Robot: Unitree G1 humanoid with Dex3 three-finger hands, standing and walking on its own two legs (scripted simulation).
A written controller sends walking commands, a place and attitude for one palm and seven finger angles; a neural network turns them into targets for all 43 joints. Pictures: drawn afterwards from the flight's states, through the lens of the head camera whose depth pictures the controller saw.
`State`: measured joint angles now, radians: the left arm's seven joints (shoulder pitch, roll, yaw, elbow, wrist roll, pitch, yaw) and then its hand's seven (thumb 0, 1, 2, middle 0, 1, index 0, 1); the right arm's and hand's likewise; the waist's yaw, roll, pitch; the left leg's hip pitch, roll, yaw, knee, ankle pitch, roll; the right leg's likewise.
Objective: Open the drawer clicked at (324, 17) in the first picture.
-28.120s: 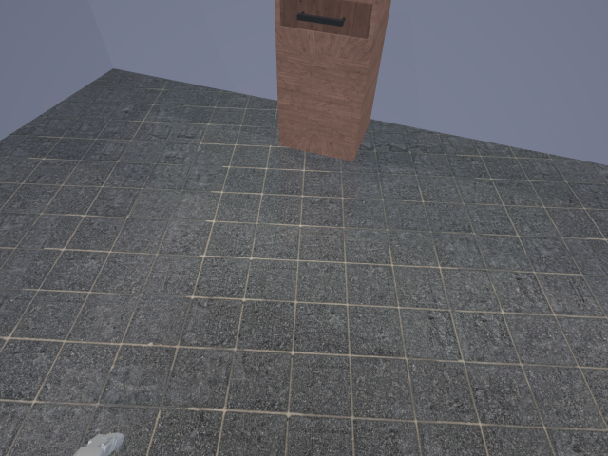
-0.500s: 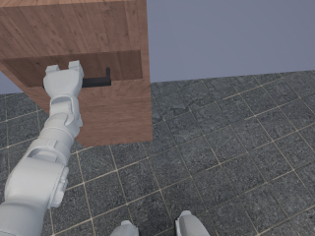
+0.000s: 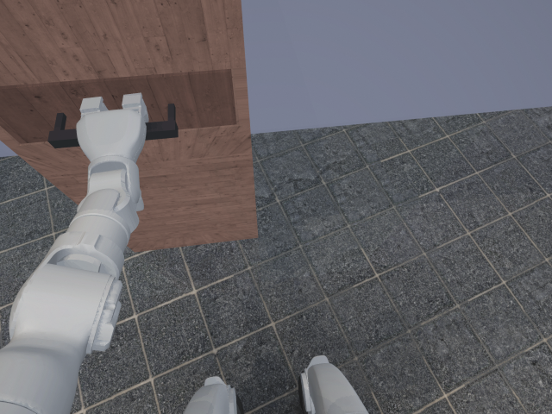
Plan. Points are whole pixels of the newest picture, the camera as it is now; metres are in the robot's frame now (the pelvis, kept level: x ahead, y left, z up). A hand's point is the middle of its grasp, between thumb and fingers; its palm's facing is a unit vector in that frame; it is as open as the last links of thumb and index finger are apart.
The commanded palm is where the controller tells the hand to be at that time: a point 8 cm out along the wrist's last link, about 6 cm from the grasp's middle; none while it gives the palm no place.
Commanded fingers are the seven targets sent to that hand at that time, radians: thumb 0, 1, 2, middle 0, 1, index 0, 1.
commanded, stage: lower the fingers behind the handle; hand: left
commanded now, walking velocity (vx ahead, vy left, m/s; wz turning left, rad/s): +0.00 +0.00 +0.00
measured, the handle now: (116, 124) +0.57 +0.21 +0.00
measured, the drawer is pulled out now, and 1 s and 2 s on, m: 0.00 0.00 0.02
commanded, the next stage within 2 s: close the thumb around the handle in 0.74 s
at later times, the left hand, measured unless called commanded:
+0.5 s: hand (136, 161) +0.51 +0.18 -0.02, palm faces -0.01 +0.01 -1.00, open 14.0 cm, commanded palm +0.48 +0.18 +0.02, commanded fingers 0.00 -0.50 0.30 -0.30 -1.20 -0.30 -1.20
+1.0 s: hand (136, 163) +0.51 +0.18 -0.03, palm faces -0.01 +0.00 -1.00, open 13.4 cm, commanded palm +0.48 +0.18 +0.02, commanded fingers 0.00 0.00 0.52 -0.34 -1.25 -0.34 -1.25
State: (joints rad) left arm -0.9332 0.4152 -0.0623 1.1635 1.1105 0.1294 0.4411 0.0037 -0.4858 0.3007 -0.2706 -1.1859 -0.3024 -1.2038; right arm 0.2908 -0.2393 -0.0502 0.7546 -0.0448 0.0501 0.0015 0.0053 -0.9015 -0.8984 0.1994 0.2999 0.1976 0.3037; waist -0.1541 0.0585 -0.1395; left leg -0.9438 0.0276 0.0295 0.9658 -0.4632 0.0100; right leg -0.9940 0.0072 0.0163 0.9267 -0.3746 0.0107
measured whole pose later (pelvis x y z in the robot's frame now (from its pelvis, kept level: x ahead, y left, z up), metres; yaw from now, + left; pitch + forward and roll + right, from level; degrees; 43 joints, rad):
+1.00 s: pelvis +0.00 +0.00 -0.01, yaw +0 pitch +27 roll -1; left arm -0.87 0.41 -0.05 1.09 1.13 0.04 0.47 0.00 -0.38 0.34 -0.26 -1.19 -0.29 -1.20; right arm 0.31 -0.25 -0.06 0.76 -0.06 0.04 0.01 0.01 -0.90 -0.90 0.20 0.30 0.20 0.30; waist -0.15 0.06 -0.17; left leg -1.02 0.03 0.02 1.06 -0.51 0.01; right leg -1.07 0.01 0.01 1.01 -0.42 0.01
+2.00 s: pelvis +0.03 +0.00 +0.00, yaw -1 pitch +25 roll -1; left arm -0.67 0.37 -0.05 0.93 1.11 0.03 0.44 0.00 0.76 0.81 -0.26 -1.30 -0.29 -1.26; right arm 0.31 -0.23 -0.07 0.73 -0.05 0.06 0.01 0.01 -0.90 -0.90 0.20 0.30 0.20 0.30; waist -0.10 0.06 -0.18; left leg -0.89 0.04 0.04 0.97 -0.51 0.01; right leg -0.95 0.02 0.03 0.93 -0.42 0.01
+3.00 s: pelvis +0.01 -0.01 +0.01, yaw -1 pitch +18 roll +0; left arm -0.25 0.27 -0.12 0.62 1.13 0.09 0.51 0.01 0.73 0.84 -0.27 -1.29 -0.32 -1.29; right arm 0.20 -0.22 -0.06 0.70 -0.03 0.05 -0.02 0.01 -0.90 -0.90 0.20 0.30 0.20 0.30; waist -0.04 0.04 -0.17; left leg -0.73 0.04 0.04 0.90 -0.48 -0.01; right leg -0.81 0.02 0.03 0.90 -0.40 -0.01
